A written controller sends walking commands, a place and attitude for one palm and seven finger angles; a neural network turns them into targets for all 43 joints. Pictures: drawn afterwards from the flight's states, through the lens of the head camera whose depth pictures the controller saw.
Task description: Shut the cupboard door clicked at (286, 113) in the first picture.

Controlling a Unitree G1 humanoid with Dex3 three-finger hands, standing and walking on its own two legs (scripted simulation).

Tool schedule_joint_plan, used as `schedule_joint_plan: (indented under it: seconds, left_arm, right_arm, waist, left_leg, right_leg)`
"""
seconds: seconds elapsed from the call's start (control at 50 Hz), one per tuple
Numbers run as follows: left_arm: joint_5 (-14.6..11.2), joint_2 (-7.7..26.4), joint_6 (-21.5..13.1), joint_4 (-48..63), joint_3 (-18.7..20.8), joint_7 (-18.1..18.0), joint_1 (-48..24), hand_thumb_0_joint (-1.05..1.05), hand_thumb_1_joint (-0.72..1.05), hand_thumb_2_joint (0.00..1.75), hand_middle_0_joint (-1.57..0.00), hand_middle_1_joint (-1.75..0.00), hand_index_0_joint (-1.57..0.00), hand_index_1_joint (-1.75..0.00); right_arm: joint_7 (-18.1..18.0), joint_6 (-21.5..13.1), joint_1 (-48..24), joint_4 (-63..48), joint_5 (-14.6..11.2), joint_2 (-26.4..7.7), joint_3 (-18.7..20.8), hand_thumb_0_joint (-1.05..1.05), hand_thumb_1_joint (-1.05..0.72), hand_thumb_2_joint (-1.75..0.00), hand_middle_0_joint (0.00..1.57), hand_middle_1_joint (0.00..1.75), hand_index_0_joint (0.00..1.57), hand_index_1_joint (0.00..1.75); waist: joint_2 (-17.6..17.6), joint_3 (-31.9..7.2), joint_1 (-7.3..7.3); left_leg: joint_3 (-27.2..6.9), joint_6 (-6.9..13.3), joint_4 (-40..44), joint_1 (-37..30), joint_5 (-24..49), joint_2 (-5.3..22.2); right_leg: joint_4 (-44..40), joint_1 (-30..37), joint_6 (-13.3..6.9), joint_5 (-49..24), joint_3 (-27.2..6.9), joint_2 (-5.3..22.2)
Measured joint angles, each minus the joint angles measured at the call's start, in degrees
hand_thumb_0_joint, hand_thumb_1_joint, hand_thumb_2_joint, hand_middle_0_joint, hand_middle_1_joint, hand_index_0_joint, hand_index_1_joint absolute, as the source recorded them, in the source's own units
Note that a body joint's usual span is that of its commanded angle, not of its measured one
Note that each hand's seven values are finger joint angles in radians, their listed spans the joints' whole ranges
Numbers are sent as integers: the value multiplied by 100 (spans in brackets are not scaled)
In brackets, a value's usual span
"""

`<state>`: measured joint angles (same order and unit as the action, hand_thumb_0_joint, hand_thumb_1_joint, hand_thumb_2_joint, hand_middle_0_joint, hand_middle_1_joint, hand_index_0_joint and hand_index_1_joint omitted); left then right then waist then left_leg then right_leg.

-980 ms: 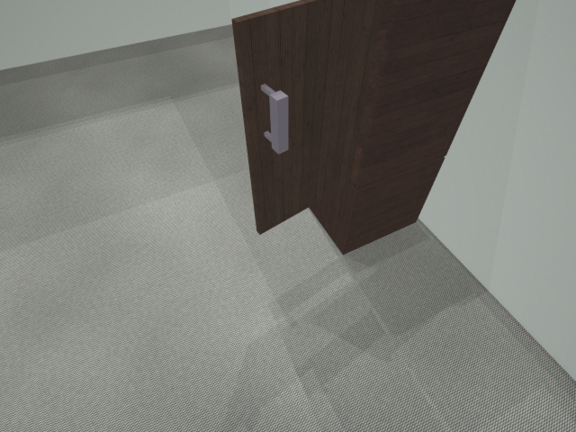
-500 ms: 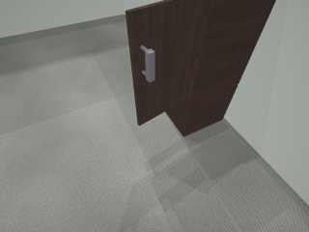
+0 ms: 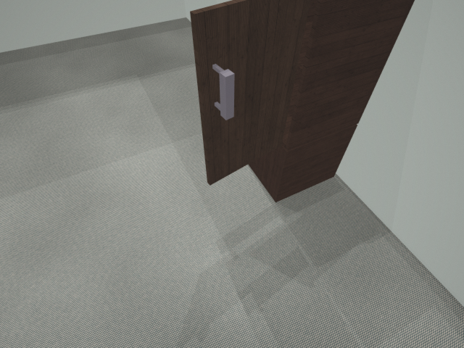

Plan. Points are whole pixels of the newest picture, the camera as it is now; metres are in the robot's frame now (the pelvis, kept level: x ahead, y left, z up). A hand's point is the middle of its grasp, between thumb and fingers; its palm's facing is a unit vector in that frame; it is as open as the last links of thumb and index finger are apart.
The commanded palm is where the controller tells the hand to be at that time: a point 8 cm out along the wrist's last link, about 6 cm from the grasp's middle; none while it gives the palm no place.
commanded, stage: walk around to get in front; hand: left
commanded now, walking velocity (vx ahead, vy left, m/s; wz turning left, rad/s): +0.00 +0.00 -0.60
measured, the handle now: (222, 91) +0.70 +0.06 +0.05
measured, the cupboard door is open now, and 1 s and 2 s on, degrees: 99 99 99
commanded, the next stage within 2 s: none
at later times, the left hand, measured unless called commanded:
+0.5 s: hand out of the picture +0.05 +0.16 -0.17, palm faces -0.19 -0.94 -0.30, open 7.4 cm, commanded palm none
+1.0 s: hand (166, 331) +0.18 +0.15 -0.17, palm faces -0.44 -0.86 -0.26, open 7.4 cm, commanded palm none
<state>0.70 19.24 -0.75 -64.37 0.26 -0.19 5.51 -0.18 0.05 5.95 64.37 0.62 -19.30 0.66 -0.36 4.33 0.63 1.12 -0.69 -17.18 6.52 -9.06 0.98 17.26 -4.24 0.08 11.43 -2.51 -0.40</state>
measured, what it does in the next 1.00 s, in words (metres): steps on the spot, turning right: left foot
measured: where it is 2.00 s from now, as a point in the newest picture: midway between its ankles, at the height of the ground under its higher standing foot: outside the picture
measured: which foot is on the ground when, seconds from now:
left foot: down 0.00-0.34, up 0.36-0.80, down 0.82-1.00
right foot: down 0.00-0.82, up 0.84-1.00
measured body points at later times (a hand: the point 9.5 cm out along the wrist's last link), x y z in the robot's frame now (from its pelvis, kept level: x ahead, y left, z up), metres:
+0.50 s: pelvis -0.02 -0.04 -0.01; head +0.04 -0.08 +0.43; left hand +0.06 +0.21 -0.15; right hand +0.00 -0.30 -0.18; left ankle -0.03 +0.13 -0.67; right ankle -0.03 -0.12 -0.75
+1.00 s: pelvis -0.02 -0.01 -0.01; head +0.05 -0.02 +0.43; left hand +0.20 +0.19 -0.15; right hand -0.06 -0.28 -0.14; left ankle +0.03 +0.13 -0.75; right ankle -0.08 -0.13 -0.68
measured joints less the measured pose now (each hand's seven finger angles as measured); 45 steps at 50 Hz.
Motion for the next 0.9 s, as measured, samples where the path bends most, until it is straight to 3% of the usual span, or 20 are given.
schedule_joint_plan:
  seconds: [0.2,0.3,0.34,0.36,0.38,0.42,0.46,0.5,0.6,0.72,0.8,0.82,0.84,0.9]
  left_arm:
    - [12,-224,321,323,116,-18,269,1,90,90,-20,-30,-20,-30]
    - [25,-393,481,581,201,53,369,1,90,90,-20,-30,-20,-30]
    - [40,-499,462,711,230,97,437,1,90,90,-20,-30,-20,-30]
    - [68,-500,398,807,249,111,528,1,90,90,-20,-30,-20,-30]
    - [85,-551,338,839,269,83,558,1,90,90,-20,-30,-20,-30]
    - [79,-681,308,863,269,25,595,1,90,90,-20,-30,-20,-30]
    - [69,-786,325,882,278,-21,675,1,90,90,-20,-30,-20,-30]
    - [55,-841,310,890,287,-62,762,1,90,90,-20,-30,-20,-30]
    - [53,-880,268,906,310,-101,894,1,90,90,-21,-30,-20,-30]
    - [91,-755,301,989,391,-92,828,1,90,90,-21,-30,-20,-30]
    - [76,-598,364,1056,441,-86,735,1,90,90,-21,-30,-20,-30]
    - [44,-601,389,1098,439,-69,754,1,90,90,-21,-30,-20,-30]
    - [25,-552,409,1100,442,-42,678,1,90,90,-20,-30,-20,-30]
    - [76,-332,443,1192,535,63,434,1,90,90,-20,-30,-20,-30]
  right_arm:
    - [-110,159,89,-417,29,368,82,1,-91,-90,20,30,21,29]
    - [-109,199,197,-649,79,571,134,0,-91,-90,20,30,21,30]
    - [-113,235,261,-695,84,572,159,1,-91,-90,20,30,21,30]
    - [-114,281,289,-717,60,593,173,1,-90,-90,20,30,21,30]
    - [-115,342,246,-714,33,581,202,1,-90,-90,20,30,21,30]
    - [-107,435,143,-716,-6,534,259,1,-91,-90,20,30,21,30]
    - [-96,453,64,-743,-15,514,299,1,-91,-90,20,30,21,29]
    - [-105,426,-12,-808,-20,531,304,1,-91,-90,20,30,21,29]
    - [-162,364,-204,-981,-56,596,301,1,-91,-90,20,30,20,29]
    - [-183,308,-422,-1161,-99,688,278,1,-91,-90,20,30,20,29]
    - [-193,186,-429,-1303,-127,740,223,1,-91,-90,20,30,20,29]
    - [-194,128,-345,-1378,-106,672,198,1,-91,-90,20,30,20,29]
    - [-217,82,-300,-1397,-71,669,213,1,-91,-90,20,30,20,29]
    - [-239,109,-108,-1403,61,759,130,0,-91,-90,20,30,21,29]
  waist:
    - [77,104,-90]
    - [94,319,-162]
    - [-41,357,-186]
    - [-4,311,-209]
    - [-52,351,-225]
    - [-168,461,-197]
    - [-184,478,-200]
    - [-102,464,-206]
    - [105,361,-255]
    - [248,245,-327]
    - [331,134,-296]
    - [172,27,-255]
    - [157,24,-212]
    - [319,161,-268]
  left_leg:
    - [436,-18,-719,370,-395,126]
    - [784,-73,-1156,503,-624,267]
    - [834,-160,-1457,636,-763,417]
    - [840,-165,-1827,832,-961,425]
    - [628,-164,-2409,1065,-1424,404]
    - [151,-146,-3623,1515,-1867,262]
    - [-18,-170,-4381,1832,-1727,162]
    - [-61,-223,-4609,1976,-1576,103]
    - [-136,-305,-3942,1843,-1586,30]
    - [-254,-251,-3099,1584,-1644,-56]
    - [-265,-161,-1687,1069,-1157,-91]
    - [-373,-43,-1133,857,-1011,68]
    - [-401,-47,-1078,862,-883,102]
    - [-236,-100,-1242,797,-810,146]
  right_leg:
    - [1044,-704,-5,368,-423,-136]
    - [2640,-1416,-40,1426,3,-53]
    - [2454,-1368,-59,1223,181,-14]
    - [2104,-1326,-215,797,95,20]
    - [2168,-1405,-343,708,71,-43]
    - [2141,-1408,-388,758,61,-160]
    - [1829,-1351,-372,633,-42,-239]
    - [1477,-1298,-363,393,-210,-283]
    - [916,-1202,-385,4,-645,-378]
    - [776,-1230,-317,-154,-1014,-551]
    - [1002,-1402,-189,-100,-1223,-699]
    - [1233,-1558,-150,84,-1119,-828]
    - [1704,-1775,-64,624,-925,-792]
    - [3458,-2361,210,1551,-352,-501]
